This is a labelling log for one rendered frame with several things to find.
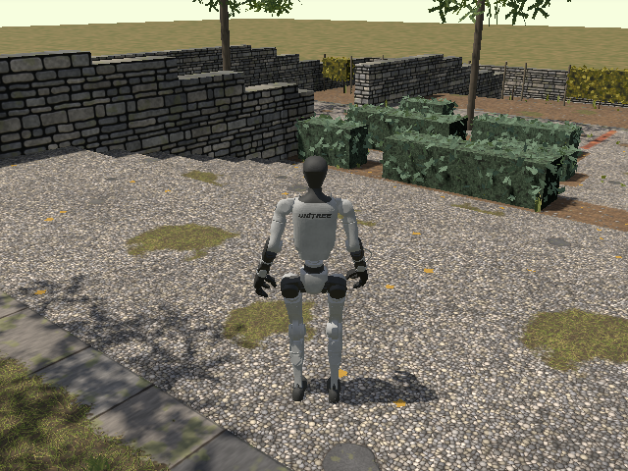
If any robot left foot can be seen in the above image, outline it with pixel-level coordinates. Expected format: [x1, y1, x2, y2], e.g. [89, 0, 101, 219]
[292, 376, 307, 401]

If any robot left thigh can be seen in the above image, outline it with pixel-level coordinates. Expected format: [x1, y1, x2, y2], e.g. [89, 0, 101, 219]
[281, 273, 306, 340]

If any robot right hand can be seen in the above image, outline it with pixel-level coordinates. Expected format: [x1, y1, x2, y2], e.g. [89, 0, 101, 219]
[345, 269, 368, 288]

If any robot left hand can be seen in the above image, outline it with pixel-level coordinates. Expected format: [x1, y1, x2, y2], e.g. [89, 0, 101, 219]
[254, 273, 277, 297]

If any right robot forearm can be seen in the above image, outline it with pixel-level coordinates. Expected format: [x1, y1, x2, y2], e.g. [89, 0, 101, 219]
[350, 238, 367, 272]

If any left robot forearm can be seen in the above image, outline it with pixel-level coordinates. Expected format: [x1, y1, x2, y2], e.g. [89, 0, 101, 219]
[256, 237, 277, 278]

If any left robot upper arm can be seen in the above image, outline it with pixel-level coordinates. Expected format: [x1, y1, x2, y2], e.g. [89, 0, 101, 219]
[267, 198, 294, 253]

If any right robot upper arm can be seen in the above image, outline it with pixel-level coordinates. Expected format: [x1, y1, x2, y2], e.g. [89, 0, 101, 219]
[336, 198, 361, 252]

